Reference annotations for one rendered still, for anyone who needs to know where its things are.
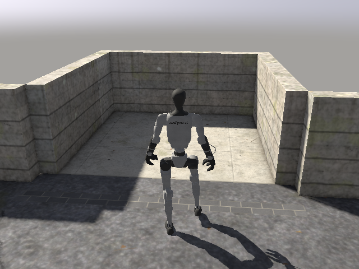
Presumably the humanoid robot head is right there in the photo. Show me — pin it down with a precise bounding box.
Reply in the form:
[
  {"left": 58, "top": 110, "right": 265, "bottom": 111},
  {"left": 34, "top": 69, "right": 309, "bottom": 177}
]
[{"left": 169, "top": 89, "right": 188, "bottom": 116}]

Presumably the robot right forearm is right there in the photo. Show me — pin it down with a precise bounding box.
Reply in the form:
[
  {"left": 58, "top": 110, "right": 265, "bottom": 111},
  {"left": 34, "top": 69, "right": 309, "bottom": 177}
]
[{"left": 201, "top": 136, "right": 214, "bottom": 160}]

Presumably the robot left forearm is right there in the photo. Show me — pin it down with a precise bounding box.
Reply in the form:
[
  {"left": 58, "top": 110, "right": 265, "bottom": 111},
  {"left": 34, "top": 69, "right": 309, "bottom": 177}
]
[{"left": 146, "top": 135, "right": 157, "bottom": 156}]

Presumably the right robot upper arm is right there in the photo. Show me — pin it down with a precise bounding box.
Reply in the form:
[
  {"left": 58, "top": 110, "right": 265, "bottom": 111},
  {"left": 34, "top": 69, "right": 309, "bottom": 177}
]
[{"left": 191, "top": 113, "right": 206, "bottom": 145}]

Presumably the left robot upper arm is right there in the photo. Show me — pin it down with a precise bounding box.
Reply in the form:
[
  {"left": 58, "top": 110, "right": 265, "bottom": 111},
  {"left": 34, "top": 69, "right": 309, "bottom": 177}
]
[{"left": 151, "top": 113, "right": 167, "bottom": 144}]

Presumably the right robot hand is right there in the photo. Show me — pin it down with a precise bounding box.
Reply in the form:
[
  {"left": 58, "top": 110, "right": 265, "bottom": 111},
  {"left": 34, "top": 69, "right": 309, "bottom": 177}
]
[{"left": 202, "top": 158, "right": 215, "bottom": 171}]

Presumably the left robot hand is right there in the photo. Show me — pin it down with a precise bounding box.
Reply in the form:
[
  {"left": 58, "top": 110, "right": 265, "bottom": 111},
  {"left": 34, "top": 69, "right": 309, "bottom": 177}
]
[{"left": 145, "top": 154, "right": 158, "bottom": 165}]

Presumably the left robot foot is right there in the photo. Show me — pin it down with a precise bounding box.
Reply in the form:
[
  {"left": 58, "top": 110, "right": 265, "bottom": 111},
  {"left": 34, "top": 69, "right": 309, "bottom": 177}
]
[{"left": 165, "top": 220, "right": 174, "bottom": 235}]

